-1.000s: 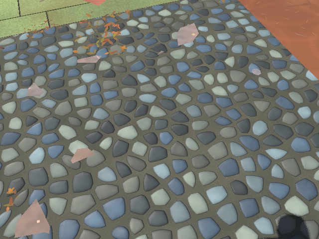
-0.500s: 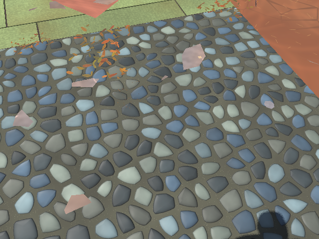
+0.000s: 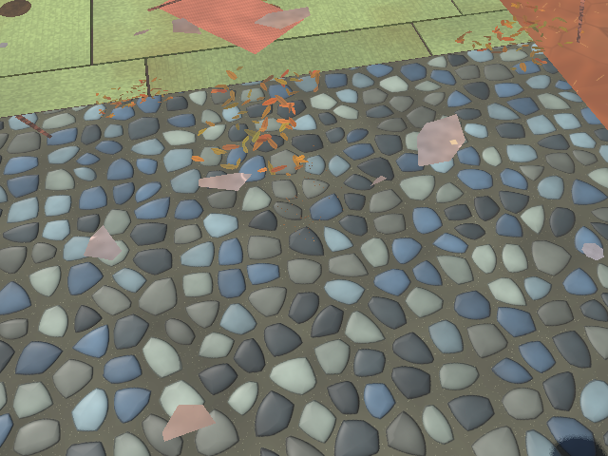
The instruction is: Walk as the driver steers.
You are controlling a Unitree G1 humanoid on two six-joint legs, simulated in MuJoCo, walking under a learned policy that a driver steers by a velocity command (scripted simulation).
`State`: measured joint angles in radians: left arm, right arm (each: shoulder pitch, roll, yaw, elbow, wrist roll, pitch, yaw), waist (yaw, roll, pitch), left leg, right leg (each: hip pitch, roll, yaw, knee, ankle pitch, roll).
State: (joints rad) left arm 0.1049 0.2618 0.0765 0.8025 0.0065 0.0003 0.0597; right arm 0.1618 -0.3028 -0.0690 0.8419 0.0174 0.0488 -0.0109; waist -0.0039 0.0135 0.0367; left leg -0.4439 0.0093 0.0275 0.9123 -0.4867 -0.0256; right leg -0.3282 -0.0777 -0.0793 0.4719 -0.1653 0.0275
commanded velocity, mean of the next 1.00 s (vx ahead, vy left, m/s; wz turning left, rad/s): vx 0.10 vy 0.00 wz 0.31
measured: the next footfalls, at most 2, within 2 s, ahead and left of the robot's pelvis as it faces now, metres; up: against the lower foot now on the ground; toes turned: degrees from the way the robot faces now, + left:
left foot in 0.10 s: +0.05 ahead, +0.12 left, +0.00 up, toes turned +5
right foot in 0.60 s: +0.10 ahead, -0.09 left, +0.00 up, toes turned +20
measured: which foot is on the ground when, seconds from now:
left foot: up 0.00-0.08, down 0.10-0.60, up 0.62-0.90, down 0.92-1.00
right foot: down 0.00-0.10, up 0.12-0.58, down 0.60-0.92, up 0.94-1.00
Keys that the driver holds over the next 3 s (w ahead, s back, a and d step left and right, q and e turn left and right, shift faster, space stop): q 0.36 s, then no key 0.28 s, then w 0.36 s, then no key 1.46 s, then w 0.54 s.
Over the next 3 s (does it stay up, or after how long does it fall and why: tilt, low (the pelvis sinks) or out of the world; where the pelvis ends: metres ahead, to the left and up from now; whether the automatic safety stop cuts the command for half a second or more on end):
stays up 0.41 0.15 0.01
